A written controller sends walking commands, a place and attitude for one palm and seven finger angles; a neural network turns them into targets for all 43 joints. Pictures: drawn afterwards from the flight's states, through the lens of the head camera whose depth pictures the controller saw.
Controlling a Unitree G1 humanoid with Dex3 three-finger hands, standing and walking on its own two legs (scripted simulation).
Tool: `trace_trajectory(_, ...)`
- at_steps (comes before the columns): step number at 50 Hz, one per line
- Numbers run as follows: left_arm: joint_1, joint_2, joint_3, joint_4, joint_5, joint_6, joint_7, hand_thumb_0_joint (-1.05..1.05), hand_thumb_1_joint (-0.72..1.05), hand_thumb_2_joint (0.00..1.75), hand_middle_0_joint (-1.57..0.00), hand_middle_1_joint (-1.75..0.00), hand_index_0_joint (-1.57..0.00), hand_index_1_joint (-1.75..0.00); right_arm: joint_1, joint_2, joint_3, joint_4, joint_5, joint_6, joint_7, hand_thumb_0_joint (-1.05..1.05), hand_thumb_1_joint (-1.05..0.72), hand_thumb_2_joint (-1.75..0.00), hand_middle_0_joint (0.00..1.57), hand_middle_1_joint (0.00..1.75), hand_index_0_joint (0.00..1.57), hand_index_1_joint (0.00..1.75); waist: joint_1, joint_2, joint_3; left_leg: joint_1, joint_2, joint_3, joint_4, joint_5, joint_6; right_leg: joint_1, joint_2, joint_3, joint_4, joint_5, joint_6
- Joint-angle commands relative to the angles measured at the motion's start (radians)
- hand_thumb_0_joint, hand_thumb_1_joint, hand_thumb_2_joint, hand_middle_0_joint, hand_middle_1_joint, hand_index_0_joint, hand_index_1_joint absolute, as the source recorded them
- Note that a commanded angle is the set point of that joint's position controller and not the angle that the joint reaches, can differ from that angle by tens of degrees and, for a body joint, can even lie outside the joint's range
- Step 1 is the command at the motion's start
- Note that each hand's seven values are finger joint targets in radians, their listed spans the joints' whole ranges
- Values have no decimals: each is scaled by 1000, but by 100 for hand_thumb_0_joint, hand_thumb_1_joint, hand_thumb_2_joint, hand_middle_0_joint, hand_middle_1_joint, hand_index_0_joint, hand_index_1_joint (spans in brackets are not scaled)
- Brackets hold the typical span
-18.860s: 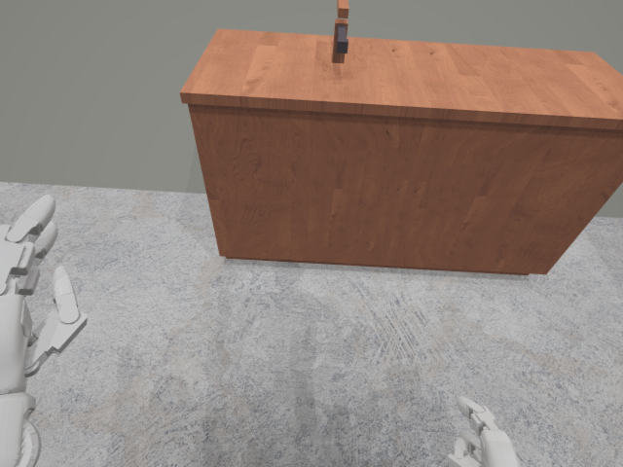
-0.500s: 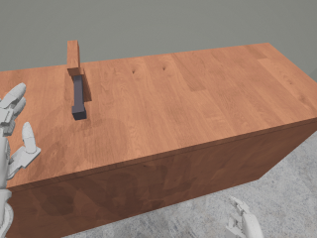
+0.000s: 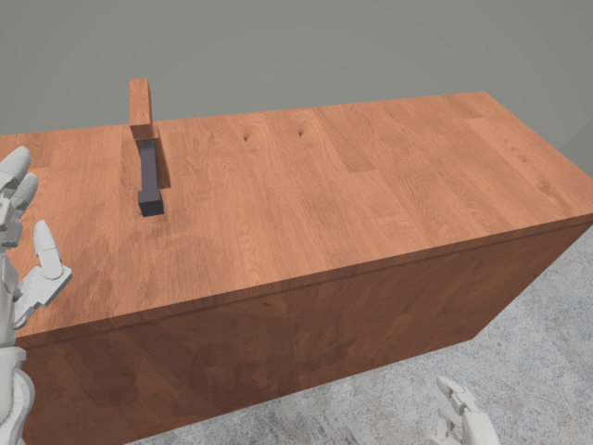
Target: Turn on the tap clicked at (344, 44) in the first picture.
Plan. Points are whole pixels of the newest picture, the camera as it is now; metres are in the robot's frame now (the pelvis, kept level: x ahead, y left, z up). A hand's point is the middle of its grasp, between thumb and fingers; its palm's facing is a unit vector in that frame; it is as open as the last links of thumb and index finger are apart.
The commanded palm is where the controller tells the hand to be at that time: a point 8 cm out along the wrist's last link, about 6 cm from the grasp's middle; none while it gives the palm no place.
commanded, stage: come to a stop and stand still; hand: left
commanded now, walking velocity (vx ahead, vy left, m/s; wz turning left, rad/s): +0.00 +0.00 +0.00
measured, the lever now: (151, 202) +0.38 +0.26 +0.10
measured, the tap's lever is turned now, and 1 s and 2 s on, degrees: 0 0 0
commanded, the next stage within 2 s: look again from close up in 0.74 s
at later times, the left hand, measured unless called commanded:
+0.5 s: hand (90, 268) +0.24 +0.26 +0.14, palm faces +0.37 -0.83 -0.42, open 7.4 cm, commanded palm +0.17 +0.29 +0.18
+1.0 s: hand (90, 279) +0.22 +0.24 +0.16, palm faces +0.41 -0.85 -0.33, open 7.4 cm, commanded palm +0.16 +0.28 +0.18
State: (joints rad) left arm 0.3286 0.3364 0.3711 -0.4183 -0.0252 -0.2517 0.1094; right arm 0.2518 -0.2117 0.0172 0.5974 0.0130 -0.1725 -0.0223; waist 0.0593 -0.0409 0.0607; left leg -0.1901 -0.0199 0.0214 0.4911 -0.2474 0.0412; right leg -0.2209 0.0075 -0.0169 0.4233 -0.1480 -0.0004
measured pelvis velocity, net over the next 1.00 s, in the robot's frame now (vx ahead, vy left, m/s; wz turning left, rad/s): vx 0.00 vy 0.00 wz -0.01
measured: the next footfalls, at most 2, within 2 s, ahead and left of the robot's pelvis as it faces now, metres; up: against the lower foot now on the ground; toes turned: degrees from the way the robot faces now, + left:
none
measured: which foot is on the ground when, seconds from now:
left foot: down 0.00-1.00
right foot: down 0.00-1.00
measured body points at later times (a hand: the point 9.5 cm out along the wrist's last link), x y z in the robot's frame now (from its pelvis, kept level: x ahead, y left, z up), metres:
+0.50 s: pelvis +0.01 +0.01 +0.00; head +0.06 +0.02 +0.44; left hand +0.22 +0.30 +0.17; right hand +0.18 -0.23 -0.08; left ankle +0.02 +0.09 -0.74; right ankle +0.05 -0.12 -0.74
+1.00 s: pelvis +0.00 +0.00 +0.00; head +0.01 +0.01 +0.45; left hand +0.19 +0.29 +0.18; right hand +0.18 -0.22 -0.08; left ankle +0.02 +0.09 -0.74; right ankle +0.05 -0.12 -0.74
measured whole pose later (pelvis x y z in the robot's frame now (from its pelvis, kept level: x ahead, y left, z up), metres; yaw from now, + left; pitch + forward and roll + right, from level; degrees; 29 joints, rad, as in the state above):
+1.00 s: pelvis +0.00 +0.00 +0.00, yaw +0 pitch -3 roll -1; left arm 0.39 0.31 0.33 -0.45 -0.03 -0.16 0.12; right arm 0.20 -0.20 0.04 0.57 0.01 -0.10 -0.03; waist 0.03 -0.01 0.07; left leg -0.20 -0.02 0.03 0.48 -0.24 0.04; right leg -0.23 0.01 0.00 0.42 -0.14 0.00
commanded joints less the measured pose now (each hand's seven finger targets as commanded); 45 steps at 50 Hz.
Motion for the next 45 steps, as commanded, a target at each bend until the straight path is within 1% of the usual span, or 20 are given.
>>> trace_trajectory(1,-76,128,9,-167,11,-51,8,0,90,90,-20,-30,-20,-30,-98,-121,-51,-157,-2,-67,0,0,-90,-90,20,30,20,30,-29,59,-84,-92,70,-68,-147,-99,-13,69,-52,110,-102,-124,-21)
trace_trajectory(2,-928,907,275,-574,23,-199,30,0,90,90,-20,-30,-20,-30,34,-148,147,-286,61,-25,-48,0,-90,-90,20,30,20,30,-101,386,-31,-244,43,-65,-97,-66,-7,56,-9,44,13,-180,23)
trace_trajectory(3,-520,382,255,-30,44,-124,11,0,90,90,-20,-30,-20,-30,-51,-41,13,-191,41,-69,-28,0,-90,-90,20,30,20,30,-39,156,-90,-171,139,-140,-114,-58,-1,-73,-78,13,46,-275,-1)
trace_trajectory(4,-426,349,192,-41,34,-105,4,0,90,90,-20,-30,-20,-30,-111,-98,5,-156,-3,-56,-2,0,-90,-90,20,30,20,30,-50,108,-42,-158,106,-98,-150,-25,-14,-37,-46,22,-3,-230,-14)
trace_trajectory(5,-364,351,193,18,11,-93,5,0,90,90,-20,-30,-20,-30,-101,-156,-27,-161,-11,-48,5,0,-90,-90,20,30,20,30,-30,119,-59,-139,82,-71,-125,-43,-24,-29,-40,66,-30,-149,-33)
trace_trajectory(7,-153,251,135,64,-25,-89,-18,0,90,90,-20,-30,-20,-30,-86,-143,-40,-164,-15,-43,25,0,-90,-90,20,30,20,30,-33,104,-158,-90,67,-59,-74,7,-33,16,-75,93,-15,7,-51)
trace_trajectory(10,41,172,75,-136,-36,-80,-29,0,90,90,-20,-30,-20,-30,-79,-151,-55,-196,-2,-36,47,0,-90,-90,20,30,20,30,-26,43,-183,-64,85,-53,-87,34,-28,46,-82,90,-15,51,-45)
trace_trajectory(13,137,171,91,-218,-30,-52,-13,0,90,90,-20,-30,-20,-30,-113,-144,-56,-195,0,-27,45,0,-90,-90,20,30,20,30,-30,24,-198,-20,111,-54,-107,124,-24,52,-66,52,7,102,-25)
trace_trajectory(16,75,223,155,-250,-20,-39,3,0,90,90,-20,-30,-20,-30,-142,-142,-48,-190,-9,-16,24,0,-90,-90,20,30,20,30,-39,-2,-168,-39,109,-58,-111,118,-28,46,-61,58,5,99,-20)
trace_trajectory(17,10,295,205,-306,-17,-42,15,0,90,90,-20,-30,-20,-30,-157,-144,-45,-184,-10,-8,15,0,-90,-90,20,30,20,30,-43,49,-183,-29,110,-55,-119,125,-26,56,-56,53,31,103,-18)
trace_trajectory(18,11,246,176,-270,-17,-37,16,0,90,90,-20,-30,-20,-30,-151,-133,-45,-184,-12,-4,6,0,-90,-90,20,30,20,30,-44,85,-175,-38,112,-61,-118,143,-26,60,-60,44,40,107,-19)
trace_trajectory(21,-53,245,151,-292,-12,-23,24,0,90,90,-20,-30,-20,-30,-145,-130,-46,-183,-7,-4,-5,0,-90,-90,20,30,20,30,-39,199,-190,-18,103,-51,-93,219,-32,81,-65,43,50,155,-23)
trace_trajectory(22,-77,271,161,-336,-11,-20,27,0,90,90,-20,-30,-20,-30,-153,-129,-43,-181,-4,-5,-5,0,-90,-90,20,30,20,30,-40,210,-221,14,104,-57,-76,297,-35,88,-61,34,68,183,-22)
trace_trajectory(25,-27,208,113,-332,-10,-4,26,0,90,90,-20,-30,-20,-30,-145,-126,-46,-190,0,-8,-1,0,-90,-90,20,30,20,30,-39,156,-241,44,103,-53,-31,362,-39,103,-70,35,40,238,-25)
trace_trajectory(28,59,148,84,-305,-11,4,23,0,90,90,-20,-30,-20,-30,-138,-124,-49,-184,2,-3,6,0,-90,-90,20,30,20,30,-46,114,-224,40,102,-56,-32,343,-42,99,-72,35,30,243,-27)
trace_trajectory(34,94,149,106,-215,-20,21,15,0,90,90,-20,-30,-20,-30,-145,-122,-50,-190,5,31,-1,0,-90,-90,20,30,20,30,-55,49,-144,-36,105,-61,-84,145,-37,71,-74,56,-10,149,-22)
trace_trajectory(37,47,187,129,-213,-20,22,14,0,90,90,-20,-30,-20,-30,-158,-115,-41,-191,7,37,-11,0,-90,-90,20,30,20,30,-54,72,-121,-44,111,-68,-124,40,-29,47,-67,63,-27,68,-16)
trace_trajectory(38,27,145,91,-211,-21,21,10,0,90,90,-20,-30,-20,-30,-155,-112,-38,-193,2,39,-13,0,-90,-90,20,30,20,30,-54,76,-120,-50,112,-72,-130,21,-28,50,-66,53,-27,51,-16)
trace_trajectory(42,-56,184,90,-271,-13,23,16,0,90,90,-20,-30,-20,-30,-170,-113,-34,-197,6,25,-17,0,-90,-90,20,30,20,30,-49,112,-128,-41,109,-67,-144,-47,-17,51,-65,75,-50,4,-17)
trace_trajectory(45,-65,150,53,-263,-9,26,22,0,90,90,-20,-30,-20,-30,-163,-114,-32,-197,0,13,-17,0,-90,-90,20,30,20,30,-45,109,-123,-52,106,-72,-147,-70,-19,58,-66,74,-59,-19,-19)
